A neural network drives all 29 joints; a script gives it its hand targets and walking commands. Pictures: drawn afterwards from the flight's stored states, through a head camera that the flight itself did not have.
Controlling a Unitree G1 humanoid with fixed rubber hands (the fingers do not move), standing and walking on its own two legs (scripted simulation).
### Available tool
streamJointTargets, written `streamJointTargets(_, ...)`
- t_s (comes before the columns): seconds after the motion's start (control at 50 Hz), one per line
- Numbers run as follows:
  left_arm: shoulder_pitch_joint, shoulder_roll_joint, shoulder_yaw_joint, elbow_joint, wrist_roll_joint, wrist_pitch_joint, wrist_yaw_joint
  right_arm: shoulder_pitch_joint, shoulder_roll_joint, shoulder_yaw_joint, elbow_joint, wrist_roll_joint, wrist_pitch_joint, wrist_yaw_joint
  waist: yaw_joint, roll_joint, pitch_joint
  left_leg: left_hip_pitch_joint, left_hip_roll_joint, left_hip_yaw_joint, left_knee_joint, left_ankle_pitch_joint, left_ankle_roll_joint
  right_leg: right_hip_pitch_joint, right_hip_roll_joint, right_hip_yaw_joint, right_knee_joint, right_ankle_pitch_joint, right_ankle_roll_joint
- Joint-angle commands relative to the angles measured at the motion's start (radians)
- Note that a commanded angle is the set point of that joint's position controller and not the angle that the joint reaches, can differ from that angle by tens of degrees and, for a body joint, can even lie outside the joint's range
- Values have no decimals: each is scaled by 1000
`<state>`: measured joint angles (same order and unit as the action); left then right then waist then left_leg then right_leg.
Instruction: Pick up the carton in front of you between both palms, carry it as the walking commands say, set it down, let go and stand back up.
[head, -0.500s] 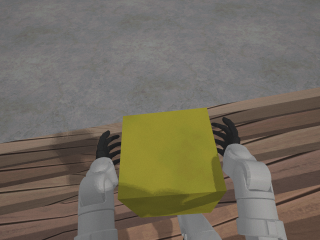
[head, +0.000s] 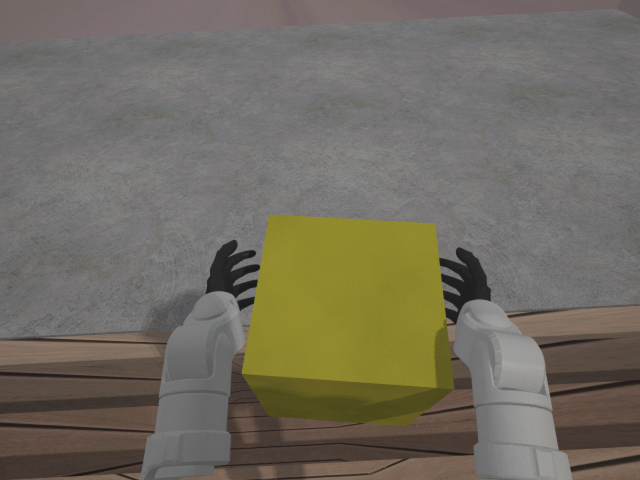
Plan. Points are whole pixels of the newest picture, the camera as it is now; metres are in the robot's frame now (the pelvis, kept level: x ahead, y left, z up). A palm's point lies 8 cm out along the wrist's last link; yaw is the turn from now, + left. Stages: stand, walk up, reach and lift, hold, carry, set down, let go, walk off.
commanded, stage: carry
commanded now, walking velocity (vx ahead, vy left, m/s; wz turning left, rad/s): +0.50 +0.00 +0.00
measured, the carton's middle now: (343, 329) +0.34 -0.01 +0.01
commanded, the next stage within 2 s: none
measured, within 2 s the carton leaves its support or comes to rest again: neither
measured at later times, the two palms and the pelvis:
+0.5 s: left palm (269, 247) +0.73 +0.15 -0.22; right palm (387, 228) +0.77 -0.16 -0.21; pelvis +0.45 -0.04 -0.23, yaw -2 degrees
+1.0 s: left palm (290, 198) +1.28 +0.14 -0.50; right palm (366, 189) +1.28 -0.17 -0.47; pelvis +0.96 -0.01 -0.56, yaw -4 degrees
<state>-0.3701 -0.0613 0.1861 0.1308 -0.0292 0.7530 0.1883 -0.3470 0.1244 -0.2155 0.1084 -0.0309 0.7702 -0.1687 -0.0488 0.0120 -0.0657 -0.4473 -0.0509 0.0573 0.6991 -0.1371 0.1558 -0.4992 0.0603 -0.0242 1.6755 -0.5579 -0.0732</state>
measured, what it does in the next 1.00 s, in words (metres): goes down: right foot 0.17 m lower, then left foot 0.17 m lower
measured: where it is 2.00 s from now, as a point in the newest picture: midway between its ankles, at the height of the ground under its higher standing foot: (311, 267)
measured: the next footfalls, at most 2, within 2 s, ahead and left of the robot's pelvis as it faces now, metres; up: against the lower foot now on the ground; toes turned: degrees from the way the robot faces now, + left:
right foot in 0.28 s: +0.40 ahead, -0.10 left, -0.17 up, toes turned +3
left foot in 0.64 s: +0.70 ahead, +0.02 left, -0.34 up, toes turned -6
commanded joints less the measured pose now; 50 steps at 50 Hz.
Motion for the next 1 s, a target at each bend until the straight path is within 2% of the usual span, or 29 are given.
streamJointTargets(0.0,-275,-679,-377,-27,23,13,10,-562,732,719,-172,253,-24,-20,-40,-15,-351,599,362,-677,107,341,149,-580,-106,214,-317,113,53)
streamJointTargets(0.04,-375,-727,-357,-36,0,-26,-4,-581,791,698,-132,285,-41,-4,-78,2,-242,366,204,-569,190,513,107,-416,-41,71,-600,300,64)
streamJointTargets(0.1,-402,-777,-443,-59,-9,-73,-22,-561,866,742,-61,305,-66,49,4,53,-319,163,219,-401,313,13,82,-122,-31,37,-600,716,28)
streamJointTargets(0.14,-452,-762,-464,-93,-48,-104,-19,-477,854,714,-18,269,-82,37,-41,-53,-252,45,53,-238,446,-253,33,11,-41,-16,-996,994,32)
streamJointTargets(0.16,-394,-746,-463,-71,-21,-113,-17,-454,815,693,-11,261,-95,35,9,100,-238,-51,15,-98,497,-171,-5,258,11,-66,-1099,1081,11)
streamJointTargets(0.2,-403,-762,-503,-67,-30,-120,-19,-422,786,656,27,214,-115,24,138,120,-283,-150,69,-51,698,53,-50,543,-6,-106,-1104,997,-9)
streamJointTargets(0.22,-358,-735,-499,-73,-36,-129,-24,-506,780,660,-23,197,-119,14,295,-26,-307,-278,35,24,1100,-163,-122,680,-97,21,-1036,938,-102)
streamJointTargets(0.24,-360,-679,-523,-63,-58,-124,-17,-406,737,600,24,141,-118,-8,284,-261,-339,-382,-92,-20,1315,-564,-169,765,-189,222,-1023,1110,-153)
streamJointTargets(0.26,-385,-693,-576,-78,-124,-127,-7,-352,652,546,5,92,-124,-35,193,-194,-357,-613,-65,-174,1282,-506,-151,932,-302,548,-946,1178,-222)
streamJointTargets(0.28,-333,-725,-624,-101,-144,-127,0,-218,658,507,33,79,-119,-49,170,-152,-445,-605,-23,-256,1111,-376,-148,875,-379,680,-978,819,-260)
streamJointTargets(0.32,-300,-747,-624,-68,-134,-131,4,-279,598,443,-6,88,-148,-49,174,22,-395,-548,72,-265,792,-318,-144,660,-325,787,-915,863,-294)
streamJointTargets(0.34,-354,-748,-630,-88,-148,-119,-3,-291,650,454,51,71,-156,-45,165,129,-291,-436,46,-178,661,-323,-147,483,-233,669,-966,933,-229)
streamJointTargets(0.4,-483,-889,-672,-68,-233,-117,-44,-429,667,455,-39,68,-173,-26,142,-113,-262,-347,55,-135,415,-24,-161,321,-179,547,-804,908,-177)
streamJointTargets(0.48,-544,-852,-702,-115,-233,-113,-58,-349,668,457,-18,69,-167,-9,94,24,-276,213,-2,27,3,604,-134,-103,11,218,-657,233,-92)
streamJointTargets(0.54,-384,-770,-629,-17,-177,-74,-46,-388,659,500,-24,131,-135,-6,53,-56,-226,391,-46,141,-175,590,-120,-66,-15,54,-440,450,-51)
streamJointTargets(0.56,-327,-761,-637,-8,-147,-64,-44,-312,605,488,8,86,-122,-10,-56,12,-291,535,-14,138,-170,687,-72,-84,-7,-17,-123,572,-26)
streamJointTargets(0.58,-290,-748,-588,44,-126,-32,-32,-413,549,522,-93,122,-111,-12,-136,235,-208,623,89,-30,-235,772,20,-290,113,-42,212,-31,13)
streamJointTargets(0.6,-212,-655,-522,100,-42,-9,-11,-335,552,510,41,104,-71,-27,-87,173,-212,788,213,-287,-58,910,40,-566,106,42,185,-173,25)
streamJointTargets(0.64,-188,-584,-446,19,20,2,29,-329,599,580,-9,165,-46,-55,-78,13,-237,751,377,-705,-4,439,115,-802,32,131,21,11,22)
streamJointTargets(0.7,-468,-541,-354,-162,-46,-61,29,-419,795,679,12,298,-27,-22,-101,-277,-175,202,187,-570,61,221,53,-276,-34,110,-725,402,107)
streamJointTargets(0.76,-427,-582,-362,-158,6,-71,33,-500,765,717,-48,345,-35,15,32,83,-203,-154,181,-365,164,-95,40,171,-3,51,-752,880,39)
streamJointTargets(0.78,-423,-570,-341,-68,14,-50,33,-534,757,762,-92,385,-40,16,-18,45,-211,-99,42,-173,393,-193,-16,192,-59,110,-979,1117,16)
streamJointTargets(0.8,-484,-598,-363,-148,-16,-64,31,-514,731,722,-80,363,-37,17,10,41,-221,-97,-37,-68,449,-180,-68,310,52,-66,-1191,1172,43)
streamJointTargets(0.82,-427,-625,-377,-104,0,-50,32,-508,744,706,-66,353,-40,16,20,77,-210,-177,-10,-65,484,-31,-78,482,67,-110,-1177,1204,34)
streamJointTargets(0.84,-417,-601,-397,-95,-8,-45,32,-548,719,724,-68,374,-37,10,94,21,-249,-174,5,-43,675,40,-95,535,0,-41,-1246,1185,-9)
streamJointTargets(0.86,-371,-595,-411,-6,21,-24,31,-450,684,635,32,284,-21,6,161,-88,-247,-347,-30,-20,920,-351,-142,675,-61,45,-1138,1128,-90)
streamJointTargets(0.9,-272,-556,-408,98,31,1,52,-342,612,535,157,196,-2,-18,219,-164,-341,-727,-39,-224,1129,-560,-188,924,-350,603,-957,853,-330)
streamJointTargets(0.92,-280,-630,-419,88,-18,4,56,-351,573,511,87,186,-9,-20,293,-129,-204,-837,-2,-255,1024,-668,-162,789,-306,741,-1033,554,-300)
streamJointTargets(0.98,-558,-831,-631,-133,-171,-15,-1,-417,664,377,24,139,-61,1,202,206,-250,-367,59,-274,280,-198,-183,275,-189,708,-834,274,-197)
